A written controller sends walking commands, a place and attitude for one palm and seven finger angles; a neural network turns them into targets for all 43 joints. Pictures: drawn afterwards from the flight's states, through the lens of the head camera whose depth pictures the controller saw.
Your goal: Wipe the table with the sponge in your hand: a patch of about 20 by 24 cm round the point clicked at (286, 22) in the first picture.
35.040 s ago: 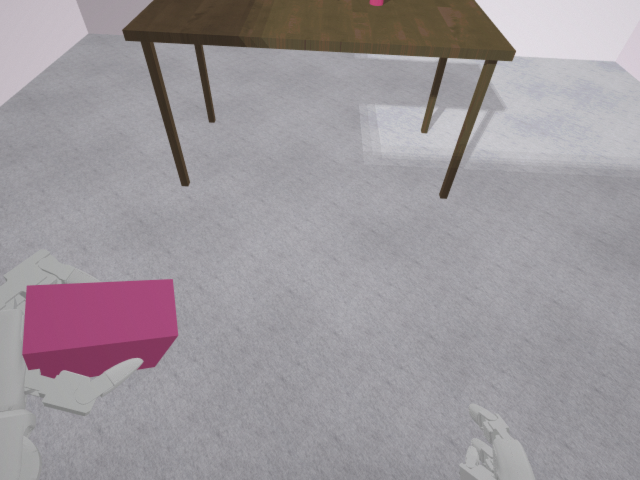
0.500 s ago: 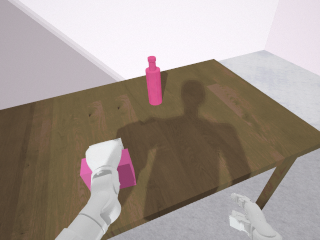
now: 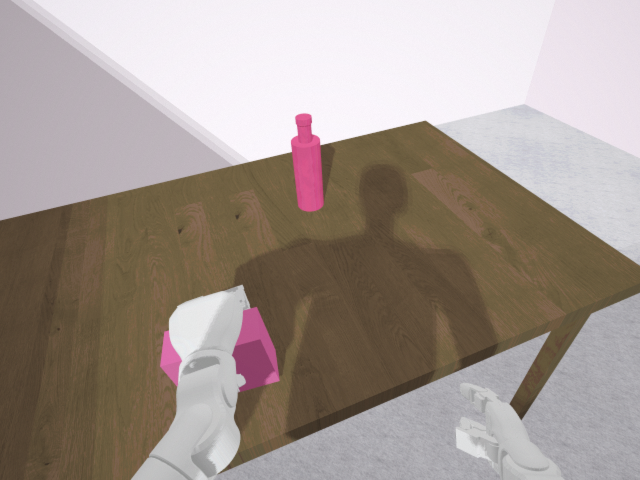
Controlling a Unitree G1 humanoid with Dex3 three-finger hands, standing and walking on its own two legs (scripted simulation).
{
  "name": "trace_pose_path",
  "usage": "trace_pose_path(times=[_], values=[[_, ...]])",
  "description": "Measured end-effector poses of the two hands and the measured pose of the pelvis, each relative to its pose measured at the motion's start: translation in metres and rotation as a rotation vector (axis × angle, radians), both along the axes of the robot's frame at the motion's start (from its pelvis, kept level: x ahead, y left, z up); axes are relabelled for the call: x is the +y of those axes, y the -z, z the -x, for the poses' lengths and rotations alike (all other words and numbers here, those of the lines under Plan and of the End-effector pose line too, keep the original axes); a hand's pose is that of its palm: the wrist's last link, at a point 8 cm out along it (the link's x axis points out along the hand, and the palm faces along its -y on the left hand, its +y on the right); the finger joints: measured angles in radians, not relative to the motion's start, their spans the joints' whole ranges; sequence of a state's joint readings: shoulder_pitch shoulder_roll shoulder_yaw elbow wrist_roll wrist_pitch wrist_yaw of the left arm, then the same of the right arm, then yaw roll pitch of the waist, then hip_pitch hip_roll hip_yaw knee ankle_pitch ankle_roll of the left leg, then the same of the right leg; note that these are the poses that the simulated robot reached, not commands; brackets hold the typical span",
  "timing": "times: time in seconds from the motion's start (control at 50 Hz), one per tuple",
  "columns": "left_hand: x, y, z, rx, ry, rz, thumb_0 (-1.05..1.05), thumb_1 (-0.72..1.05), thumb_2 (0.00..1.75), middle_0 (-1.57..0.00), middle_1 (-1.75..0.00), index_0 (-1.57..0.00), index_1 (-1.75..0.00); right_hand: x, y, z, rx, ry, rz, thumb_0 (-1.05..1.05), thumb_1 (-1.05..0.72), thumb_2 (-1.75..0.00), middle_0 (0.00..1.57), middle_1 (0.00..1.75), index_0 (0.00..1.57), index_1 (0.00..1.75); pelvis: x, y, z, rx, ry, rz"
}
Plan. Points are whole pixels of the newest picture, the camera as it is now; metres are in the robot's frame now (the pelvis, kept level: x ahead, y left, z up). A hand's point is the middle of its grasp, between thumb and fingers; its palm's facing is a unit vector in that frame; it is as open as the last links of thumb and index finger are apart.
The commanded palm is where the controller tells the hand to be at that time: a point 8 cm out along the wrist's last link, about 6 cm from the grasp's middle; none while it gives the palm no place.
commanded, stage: slide back across to the middle lane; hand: left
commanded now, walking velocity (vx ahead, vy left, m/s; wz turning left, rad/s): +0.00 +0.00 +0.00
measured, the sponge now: (227, 363) +0.27 +0.18 +0.00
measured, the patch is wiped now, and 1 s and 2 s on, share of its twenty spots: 0.90 0.90 0.90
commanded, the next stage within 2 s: wipe forward along the middle lane in 0.44 s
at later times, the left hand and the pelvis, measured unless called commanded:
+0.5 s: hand (175, 371) +0.22 +0.23 +0.05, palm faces +0.03 -0.16 -0.99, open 9.8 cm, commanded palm +0.18 +0.22 +0.10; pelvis +0.00 +0.00 +0.00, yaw +0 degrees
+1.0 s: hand (160, 356) +0.25 +0.26 +0.04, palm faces +0.01 -0.10 -0.99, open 9.8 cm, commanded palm +0.22 +0.25 +0.09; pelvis -0.01 +0.00 +0.00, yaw +1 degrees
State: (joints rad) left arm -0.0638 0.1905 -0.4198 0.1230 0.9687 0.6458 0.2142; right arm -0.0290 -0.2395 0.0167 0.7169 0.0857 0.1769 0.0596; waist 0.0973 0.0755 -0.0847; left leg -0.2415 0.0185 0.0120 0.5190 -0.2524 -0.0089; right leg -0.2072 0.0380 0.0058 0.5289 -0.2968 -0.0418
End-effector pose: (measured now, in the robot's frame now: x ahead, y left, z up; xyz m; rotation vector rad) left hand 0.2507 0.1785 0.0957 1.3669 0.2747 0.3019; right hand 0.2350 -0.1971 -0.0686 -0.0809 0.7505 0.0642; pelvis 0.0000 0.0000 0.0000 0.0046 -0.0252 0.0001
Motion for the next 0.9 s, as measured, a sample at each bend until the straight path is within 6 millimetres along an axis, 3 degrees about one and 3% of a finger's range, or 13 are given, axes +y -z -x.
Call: trace_pose_path(times=[0.22,0.6,0.9], values=[[0.013,-0.006,0.019,-0.002,-0.01,0.03,0.0,-0.48,1.06,-0.71,-1.44,-0.77,-1.36,-0.001,0.0,0.0,-0.014,-0.003,0.01,0.02,-0.91,-0.9,0.19,0.3,0.18,0.29,-0.002,-0.001,-0.002,-0.018,0.005,0.001],[0.054,-0.002,0.053,0.052,-0.086,-0.027,-0.01,-0.48,1.06,-0.72,-1.43,-0.78,-1.35,-0.004,-0.002,0.001,-0.055,-0.003,0.043,0.02,-0.91,-0.9,0.19,0.3,0.2,0.3,-0.003,-0.003,0.001,-0.026,0.006,0.004],[0.073,0.001,0.03,0.059,-0.1,-0.063,-0.02,-0.49,1.06,-0.74,-1.41,-0.79,-1.34,0.002,-0.004,0.005,-0.091,0.019,0.074,0.02,-0.91,-0.9,0.2,0.3,0.2,0.3,0.003,-0.002,0.01,-0.001,-0.011,0.005]])
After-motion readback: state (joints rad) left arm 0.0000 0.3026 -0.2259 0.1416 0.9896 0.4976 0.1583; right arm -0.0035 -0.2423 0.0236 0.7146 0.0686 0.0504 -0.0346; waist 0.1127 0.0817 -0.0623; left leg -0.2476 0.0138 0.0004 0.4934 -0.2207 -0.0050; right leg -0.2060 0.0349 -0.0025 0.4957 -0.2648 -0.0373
